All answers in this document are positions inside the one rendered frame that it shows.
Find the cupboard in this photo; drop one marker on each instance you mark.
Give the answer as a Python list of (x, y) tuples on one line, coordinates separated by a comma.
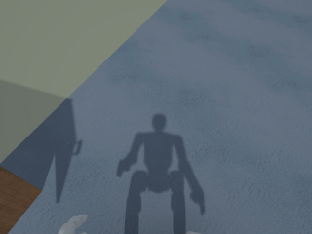
[(16, 196)]

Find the robot left hand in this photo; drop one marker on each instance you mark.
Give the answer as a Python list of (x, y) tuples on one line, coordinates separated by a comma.
[(73, 224)]

